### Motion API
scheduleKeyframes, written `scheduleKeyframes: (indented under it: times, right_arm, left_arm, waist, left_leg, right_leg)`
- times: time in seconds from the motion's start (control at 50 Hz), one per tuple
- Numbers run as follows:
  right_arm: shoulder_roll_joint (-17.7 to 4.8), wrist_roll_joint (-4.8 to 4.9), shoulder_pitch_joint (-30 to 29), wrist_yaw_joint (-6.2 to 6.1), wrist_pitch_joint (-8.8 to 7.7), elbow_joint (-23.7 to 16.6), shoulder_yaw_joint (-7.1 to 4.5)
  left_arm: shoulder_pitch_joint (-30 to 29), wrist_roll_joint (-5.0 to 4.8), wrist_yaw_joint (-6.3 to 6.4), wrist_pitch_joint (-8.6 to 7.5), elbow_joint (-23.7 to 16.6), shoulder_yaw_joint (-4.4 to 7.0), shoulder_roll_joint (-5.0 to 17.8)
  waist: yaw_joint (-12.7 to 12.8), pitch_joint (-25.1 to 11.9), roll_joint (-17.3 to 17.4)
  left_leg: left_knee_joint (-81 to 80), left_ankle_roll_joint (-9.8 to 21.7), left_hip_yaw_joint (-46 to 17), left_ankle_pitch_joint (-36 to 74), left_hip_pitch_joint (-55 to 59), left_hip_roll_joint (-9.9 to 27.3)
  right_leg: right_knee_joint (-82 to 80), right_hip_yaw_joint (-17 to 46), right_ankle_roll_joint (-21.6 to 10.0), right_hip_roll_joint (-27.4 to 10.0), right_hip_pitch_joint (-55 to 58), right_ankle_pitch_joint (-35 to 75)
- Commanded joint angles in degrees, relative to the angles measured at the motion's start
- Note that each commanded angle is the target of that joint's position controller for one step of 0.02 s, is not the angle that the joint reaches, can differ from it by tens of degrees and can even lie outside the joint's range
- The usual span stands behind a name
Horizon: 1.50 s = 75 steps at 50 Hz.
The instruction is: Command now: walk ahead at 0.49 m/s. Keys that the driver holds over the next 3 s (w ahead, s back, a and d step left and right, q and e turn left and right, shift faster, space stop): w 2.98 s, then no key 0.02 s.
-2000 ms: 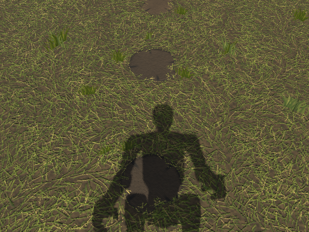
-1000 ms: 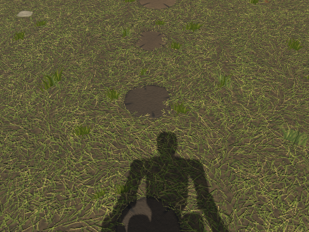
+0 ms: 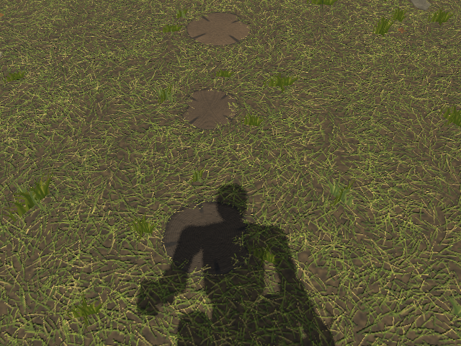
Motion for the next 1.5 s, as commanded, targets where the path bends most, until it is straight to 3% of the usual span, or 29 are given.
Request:
scheduleKeyframes:
  times: [0.02,0.16,0.2,0.24,0.26,0.28,0.3,0.32,0.36,0.38,0.48,0.7,0.76,0.8,0.82,0.84,0.86,0.88,0.9,0.94,1.04,1.26,1.32,1.36,1.38,1.4,1.42,1.44,1.5]
  right_arm:
    - [-8.8,0.48,-1.5,-1.04,-0.69,-3.6,-1.33]
    - [-10.1,1.33,5.2,-1.38,0.83,-1.1,-2.06]
    - [-11.0,1.38,4.1,-1.52,1.40,-1.3,-2.51]
    - [-10.3,1.29,1.7,-1.50,1.96,-2.2,-2.20]
    - [-8.3,0.44,2.2,-1.46,1.96,-3.6,-1.24]
    - [-0.1,0.36,9.3,-0.68,0.57,-3.9,1.07]
    - [-5.4,1.78,6.0,-0.42,-0.98,-3.4,-0.04]
    - [-9.0,3.09,0.2,-0.30,-1.91,-5.3,-0.97]
    - [-8.7,2.11,-4.9,-1.10,-1.83,-6.2,-1.43]
    - [-7.9,1.73,-3.7,-1.23,-1.02,-6.0,-1.72]
    - [-5.5,0.98,-7.0,-1.45,1.23,-7.4,-1.77]
    - [-4.6,1.60,-25.3,0.87,0.27,-13.3,-0.75]
    - [-6.8,1.72,-22.5,1.56,-0.31,-13.4,-1.43]
    - [-10.7,1.37,-8.2,1.21,-0.41,-9.0,-3.71]
    - [-15.1,0.67,2.6,0.67,-0.34,-6.6,-5.04]
    - [-19.0,0.58,6.3,0.89,-0.05,-5.3,-5.65]
    - [-13.7,1.07,5.8,0.93,-0.07,-5.6,-4.06]
    - [-11.0,1.20,0.5,0.71,-0.35,-6.7,-3.29]
    - [-9.3,0.81,-4.3,0.66,-0.50,-8.0,-2.67]
    - [-6.1,-0.43,-8.8,0.95,-0.83,-8.3,-1.63]
    - [-9.2,0.03,-4.6,-0.17,-1.07,-6.3,-2.23]
    - [-10.2,1.13,5.4,-1.34,0.88,-2.4,-2.38]
    - [-11.4,1.30,4.1,-1.64,1.67,-2.3,-2.97]
    - [-10.6,1.36,1.7,-1.67,2.15,-3.1,-2.62]
    - [-8.8,0.42,2.0,-1.68,2.10,-4.6,-1.73]
    - [-0.7,0.36,9.1,-0.91,0.66,-4.9,0.59]
    - [-6.3,1.77,5.5,-0.54,-0.81,-4.3,-0.62]
    - [-9.5,3.05,-0.3,-0.39,-1.69,-6.2,-1.48]
    - [-8.3,1.70,-3.7,-1.32,-0.78,-6.6,-2.18]
  left_arm:
    - [-2.3,0.10,-0.57,-0.42,-2.9,0.17,1.8]
    - [-12.7,-0.82,-2.97,-1.17,-6.9,-0.86,2.2]
    - [-10.1,-0.91,-3.40,-1.50,-6.9,-0.33,3.9]
    - [3.9,-0.61,-3.11,-1.67,-2.8,1.92,8.1]
    - [15.1,0.14,-2.61,-1.63,-0.3,3.25,12.5]
    - [19.6,0.34,-2.86,-1.32,1.3,4.12,16.9]
    - [19.2,0.09,-2.89,-1.33,1.0,2.40,11.1]
    - [13.7,-0.10,-2.69,-1.55,-0.1,1.54,8.4]
    - [5.7,0.77,-2.82,-1.77,-1.7,0.38,5.1]
    - [4.6,1.33,-2.97,-1.97,-1.5,-0.13,3.6]
    - [8.4,0.94,-1.97,-2.09,0.5,0.50,6.5]
    - [17.4,-0.33,-0.58,-0.30,4.4,0.97,7.5]
    - [16.0,-0.50,-0.28,0.49,4.5,1.57,8.8]
    - [13.8,-0.45,-0.23,1.04,3.8,1.14,7.8]
    - [14.4,0.51,-0.21,1.09,2.5,0.21,5.9]
    - [21.3,0.57,-0.94,-0.31,2.1,-2.03,-2.1]
    - [17.7,-0.83,-1.28,-1.79,2.5,-0.93,3.3]
    - [12.1,-2.14,-1.43,-2.65,0.7,-0.09,6.5]
    - [8.9,-2.05,-1.02,-2.84,0.0,-0.02,6.8]
    - [8.6,-0.75,-0.43,-1.70,0.1,0.70,5.8]
    - [5.0,0.04,-0.11,0.38,-1.6,0.70,3.4]
    - [-13.5,-0.70,-2.86,-0.63,-7.6,-0.72,2.1]
    - [-10.6,-0.81,-3.59,-1.15,-7.8,-0.09,4.3]
    - [3.8,-0.41,-3.21,-1.22,-3.4,2.18,8.5]
    - [14.8,0.38,-2.63,-1.13,-1.1,3.42,12.8]
    - [18.3,0.36,-2.84,-0.85,0.3,4.03,16.5]
    - [18.0,-0.05,-2.82,-0.75,0.0,2.40,11.0]
    - [12.6,-0.18,-2.56,-0.94,-1.0,1.63,8.5]
    - [3.9,1.33,-2.84,-1.43,-2.4,0.10,3.9]
  waist:
    - [1.6,3.2,5.0]
    - [-1.2,5.7,5.4]
    - [1.1,3.9,6.8]
    - [8.4,-4.5,6.8]
    - [11.7,-13.3,1.5]
    - [7.9,-21.2,-14.5]
    - [9.7,-21.7,-10.5]
    - [9.1,-13.1,-7.9]
    - [5.7,-5.1,-0.4]
    - [3.6,-4.2,-1.5]
    - [2.4,0.1,-0.5]
    - [7.2,5.5,-1.4]
    - [4.4,3.5,-2.9]
    - [-2.7,-4.9,-2.4]
    - [-5.8,-13.4,3.9]
    - [-1.7,-20.5,19.5]
    - [-3.6,-20.0,15.0]
    - [-3.0,-11.9,12.4]
    - [-1.3,-7.7,7.3]
    - [2.5,-3.4,6.3]
    - [3.4,0.6,5.0]
    - [-1.8,5.5,5.6]
    - [1.2,3.4,7.4]
    - [8.5,-5.4,7.2]
    - [11.7,-13.9,1.3]
    - [7.7,-21.5,-14.2]
    - [9.7,-21.1,-9.6]
    - [9.2,-12.3,-7.3]
    - [3.7,-3.4,-1.3]
  left_leg:
    - [-8.9,7.9,-8.7,8.2,-3.6,14.7]
    - [-4.1,6.7,-7.9,10.1,8.7,18.7]
    - [-0.2,5.5,-7.9,18.3,10.9,19.7]
    - [15.8,3.2,-4.4,35.0,8.2,15.7]
    - [33.7,1.1,-1.7,22.8,-3.5,12.3]
    - [54.6,-2.8,-2.3,-14.5,-27.4,0.9]
    - [62.5,-1.8,-10.9,-23.0,-34.3,2.3]
    - [64.0,-0.7,-10.3,-19.0,-38.5,5.4]
    - [57.9,-0.6,-8.1,-10.3,-34.1,10.4]
    - [55.3,-0.5,-8.6,-8.1,-30.3,12.1]
    - [43.4,-2.5,-7.5,-0.9,-32.4,13.3]
    - [17.1,-2.1,-4.4,11.6,-33.1,9.4]
    - [14.9,0.1,-3.1,5.5,-27.0,7.6]
    - [14.0,2.7,-0.3,5.6,-6.7,4.1]
    - [15.5,6.3,-11.9,6.1,11.3,14.1]
    - [7.9,15.9,-40.1,-4.3,29.6,26.6]
    - [3.0,14.7,-45.3,-11.6,29.0,25.8]
    - [2.5,11.9,-36.7,-9.9,22.1,24.1]
    - [1.3,10.3,-29.8,-4.9,13.5,22.1]
    - [-2.1,8.9,-21.5,2.7,0.8,18.7]
    - [-7.5,9.9,-14.8,8.2,-3.4,17.7]
    - [-4.7,6.7,-7.8,11.9,8.5,18.0]
    - [0.8,5.2,-7.7,23.9,12.1,19.6]
    - [16.7,2.8,-4.3,38.1,8.2,15.5]
    - [34.6,0.7,-1.8,23.1,-4.5,12.1]
    - [54.7,-3.0,-3.1,-17.5,-27.6,0.8]
    - [62.1,-2.1,-11.0,-23.8,-34.3,2.8]
    - [63.2,-1.1,-10.0,-19.5,-38.4,5.8]
    - [54.5,-1.1,-8.4,-8.8,-30.0,12.1]
  right_leg:
    - [-10.3,-0.7,0.8,0.6,1.1,9.5]
    - [-22.8,-2.2,-0.8,3.5,0.8,5.7]
    - [-24.4,-3.1,-2.4,5.0,5.9,1.2]
    - [-25.6,-6.0,-5.2,8.8,25.4,0.9]
    - [-23.6,4.4,-8.9,-0.4,43.9,1.9]
    - [-30.5,32.8,-18.6,-13.7,64.1,-8.7]
    - [-35.9,39.4,-17.5,-13.4,64.5,-13.8]
    - [-36.1,30.2,-14.5,-11.5,57.5,-10.7]
    - [-38.8,17.5,-12.3,-7.4,41.0,0.9]
    - [-40.4,14.1,-11.6,-5.8,36.4,2.9]
    - [-46.2,7.9,-12.7,-4.7,31.6,5.8]
    - [-44.3,1.0,-9.5,-5.1,41.7,5.6]
    - [-39.1,1.0,-8.0,-6.7,45.0,15.9]
    - [-23.0,-2.6,-5.5,-2.5,41.2,30.4]
    - [-4.8,-5.3,-3.3,1.2,29.1,16.0]
    - [15.2,-3.6,0.4,12.4,6.2,-23.1]
    - [22.8,4.5,-0.6,10.5,-0.7,-28.8]
    - [24.1,3.7,-1.8,7.4,-5.0,-24.4]
    - [21.8,2.1,-2.1,4.2,-3.1,-18.7]
    - [15.6,2.2,-2.1,0.8,3.6,-12.9]
    - [3.4,1.1,0.1,-0.5,1.4,-4.8]
    - [-22.5,-2.5,-0.4,3.9,0.4,7.0]
    - [-24.8,-3.6,-2.7,5.9,6.7,0.9]
    - [-25.9,-6.0,-5.6,9.1,27.5,1.8]
    - [-23.8,5.4,-9.3,-1.0,46.1,3.4]
    - [-30.7,33.6,-19.1,-14.1,65.1,-6.5]
    - [-35.3,38.3,-17.8,-13.1,64.5,-13.0]
    - [-36.1,29.3,-14.9,-11.1,57.2,-10.8]
    - [-40.8,14.1,-11.9,-5.4,35.9,1.5]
